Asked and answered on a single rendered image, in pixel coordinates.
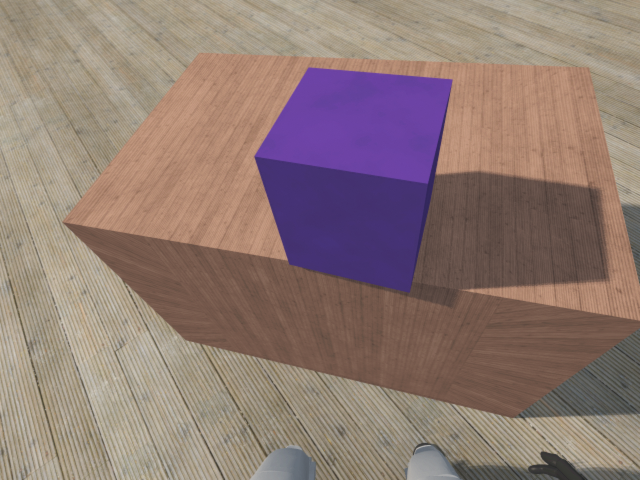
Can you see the robot right shin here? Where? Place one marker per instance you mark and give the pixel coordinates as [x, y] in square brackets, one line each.
[425, 448]

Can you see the robot right hand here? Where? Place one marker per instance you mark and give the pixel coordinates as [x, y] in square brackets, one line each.
[557, 467]

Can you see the pedestal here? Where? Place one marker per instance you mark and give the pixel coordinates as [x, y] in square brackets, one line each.
[525, 273]

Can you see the carton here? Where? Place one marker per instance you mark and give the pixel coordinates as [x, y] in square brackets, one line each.
[348, 168]

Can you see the robot left thigh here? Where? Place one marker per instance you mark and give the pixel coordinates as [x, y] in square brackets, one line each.
[286, 464]

